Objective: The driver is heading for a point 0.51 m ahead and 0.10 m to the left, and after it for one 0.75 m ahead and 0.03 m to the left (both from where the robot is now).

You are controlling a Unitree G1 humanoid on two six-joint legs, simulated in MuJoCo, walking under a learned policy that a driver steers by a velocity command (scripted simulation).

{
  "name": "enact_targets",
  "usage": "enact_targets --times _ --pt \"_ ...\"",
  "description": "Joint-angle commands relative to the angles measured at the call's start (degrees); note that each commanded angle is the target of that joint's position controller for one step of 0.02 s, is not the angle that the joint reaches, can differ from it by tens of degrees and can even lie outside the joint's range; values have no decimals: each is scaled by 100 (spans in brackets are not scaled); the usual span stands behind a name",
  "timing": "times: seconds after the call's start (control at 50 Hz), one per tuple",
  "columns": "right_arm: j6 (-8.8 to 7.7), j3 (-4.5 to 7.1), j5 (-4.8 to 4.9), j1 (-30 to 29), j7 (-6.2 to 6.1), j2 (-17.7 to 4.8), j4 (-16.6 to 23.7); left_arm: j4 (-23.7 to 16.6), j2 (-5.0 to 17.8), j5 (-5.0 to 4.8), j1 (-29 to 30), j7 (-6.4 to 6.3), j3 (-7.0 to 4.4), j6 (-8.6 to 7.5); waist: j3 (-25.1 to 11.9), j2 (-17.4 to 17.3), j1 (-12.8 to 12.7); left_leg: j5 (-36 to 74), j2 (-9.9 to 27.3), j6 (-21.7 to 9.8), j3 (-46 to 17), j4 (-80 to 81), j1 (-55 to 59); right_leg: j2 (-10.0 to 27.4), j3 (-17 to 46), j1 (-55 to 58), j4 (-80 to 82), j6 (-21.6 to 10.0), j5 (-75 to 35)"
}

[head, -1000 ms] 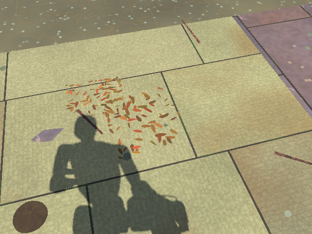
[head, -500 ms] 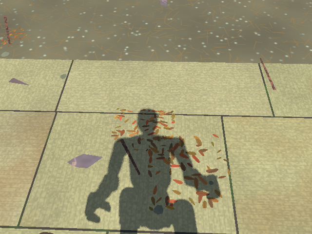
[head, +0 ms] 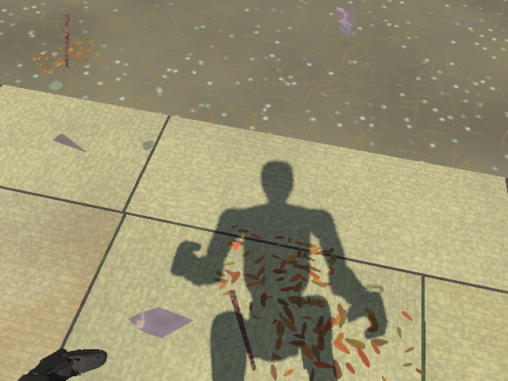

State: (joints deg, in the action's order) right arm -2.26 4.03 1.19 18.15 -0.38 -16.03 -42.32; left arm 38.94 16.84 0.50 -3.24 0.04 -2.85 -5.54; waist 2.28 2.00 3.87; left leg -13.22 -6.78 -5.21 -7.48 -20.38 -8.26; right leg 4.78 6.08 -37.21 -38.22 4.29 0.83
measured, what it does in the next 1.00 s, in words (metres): walks ahead, turning left: right foot, then left foot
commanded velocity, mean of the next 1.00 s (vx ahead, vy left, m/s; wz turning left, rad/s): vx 0.50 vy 0.00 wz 0.38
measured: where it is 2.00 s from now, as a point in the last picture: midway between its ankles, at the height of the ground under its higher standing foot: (161, 277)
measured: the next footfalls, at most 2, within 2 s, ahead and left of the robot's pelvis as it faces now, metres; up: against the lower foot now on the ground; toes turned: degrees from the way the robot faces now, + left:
right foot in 0.14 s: +0.27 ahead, -0.15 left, +0.00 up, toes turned +9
left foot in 0.66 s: +0.46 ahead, +0.19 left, +0.00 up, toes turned +27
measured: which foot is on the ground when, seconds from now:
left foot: down 0.00-0.16, up 0.18-0.64, down 0.66-1.00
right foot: up 0.00-0.12, down 0.14-0.66, up 0.68-1.00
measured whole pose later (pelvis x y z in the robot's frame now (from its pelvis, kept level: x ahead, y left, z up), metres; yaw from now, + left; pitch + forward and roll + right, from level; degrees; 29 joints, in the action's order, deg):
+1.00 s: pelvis +0.51 +0.13 +0.00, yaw +21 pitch +1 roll +1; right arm -5.2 3.1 -1.0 17.5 0.4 -14.6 -44.2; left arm 45.3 17.1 -1.3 -10.3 1.0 -3.2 -3.1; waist 1.2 2.9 2.3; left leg -13.1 -4.1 -4.2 6.6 -13.1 -1.0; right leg 6.2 4.3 -41.1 -46.8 1.4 -3.1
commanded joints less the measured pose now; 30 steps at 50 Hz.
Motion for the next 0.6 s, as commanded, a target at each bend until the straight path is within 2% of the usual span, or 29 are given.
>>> enact_targets --times 0.02,0.06,0.1,0.12,0.14,0.16,0.18,0.2,0.22,0.24,0.26,0.28,0.32,0.38,0.42,0.48,0.52,0.56,0.6 --pt "-22 270 45 147 -65 -993 269 -498 390 -84 580 63 -80 -114 -224 -681 78 935 1173 -724 -1011 385 -537 -449 -286 952 683 -2 -551" --pt "8 257 50 220 -83 -932 244 -520 542 -99 574 110 -142 -162 -253 -759 22 738 1328 -649 -1404 30 -122 -469 -133 994 964 -127 -240" --pt "31 272 26 122 -91 -934 274 -465 672 -113 262 124 -218 -217 -287 -943 -195 887 1427 -545 -1698 -341 59 -468 -139 1345 1086 -329 256" --pt "36 238 16 31 -83 -831 315 -343 753 -95 -209 99 -285 -245 -463 -948 -465 1124 1258 -417 -1638 -733 -17 -484 -247 1997 1328 -483 221" --pt "15 133 -27 15 -53 -546 387 -261 960 2 -877 61 -368 -277 -1061 -712 -788 1038 955 -224 -1341 -1818 -387 21 138 3218 1236 -784 304" --pt "-19 17 -1 554 -54 -176 513 -186 1425 125 -1622 19 -478 -257 -1978 462 -783 -469 229 188 -576 -3729 -1946 1319 1998 5289 1334 -1491 955" --pt "-54 -12 105 863 -55 -356 594 -3 1359 6 -1897 78 -490 -176 -2211 1771 -684 -2160 224 344 -276 -4982 -3321 2053 4081 5834 1957 -1990 2550" --pt "-35 117 138 528 -57 -892 495 -119 840 -63 -1589 67 -354 -142 -1393 926 -804 -1707 587 399 -383 -5488 -3745 1859 3613 5197 2170 -1780 3346" --pt "1 156 75 17 -54 -1010 578 -154 642 -45 -1329 35 -289 -82 -803 469 -836 -1242 776 430 -140 -5554 -3750 1609 2684 4485 2199 -1547 2908" --pt "18 161 10 -219 -44 -935 647 -132 539 -8 -1086 28 -239 -50 -403 235 -724 -906 942 450 -57 -5333 -3591 1349 1996 3799 2330 -1463 2182" --pt "38 182 -10 -298 -22 -853 679 -93 422 19 -941 15 -195 -48 -204 302 -600 -682 1113 449 -55 -5071 -3407 1146 1485 3377 2463 -1402 1662" --pt "71 169 28 -226 7 -726 680 -58 400 31 -874 10 -185 -61 -129 446 -504 -559 1218 452 12 -4911 -3164 1008 1080 3075 2611 -1358 1356" --pt "130 124 44 -252 30 -502 725 40 440 -16 -889 15 -215 -111 -90 463 -471 -389 1291 501 143 -4651 -3118 961 548 2908 2832 -1446 846" --pt "145 81 1 -542 48 -402 854 196 670 -8 -981 8 -299 -132 -74 239 -501 164 1368 603 153 -3978 -3375 1067 23 3102 2981 -1580 183" --pt "114 58 10 -737 106 -368 876 261 747 -15 -962 0 -319 -100 -67 180 -553 750 1358 602 252 -3347 -3317 983 -428 3243 2987 -1504 -157" --pt "51 1 9 -1298 217 -269 997 383 873 -60 -1107 -29 -344 -32 74 128 -771 1399 1266 534 574 -2396 -3048 909 -979 3358 2977 -1357 -332" --pt "45 -14 26 -1601 283 -254 1116 484 973 -110 -1276 -32 -373 22 177 117 -864 1386 1217 447 726 -1994 -2974 994 -1160 3593 2942 -1294 -380" --pt "55 7 32 -1773 337 -319 1235 562 1077 -178 -1361 -27 -411 86 246 144 -848 1049 1144 301 852 -1723 -2932 1123 -1296 3927 2772 -1216 -772" --pt "83 96 -5 -1621 359 -490 1282 578 1243 -240 -1328 -46 -462 156 48 277 -634 452 849 74 1132 -1574 -2435 1152 -1521 4177 2153 -1103 -2455"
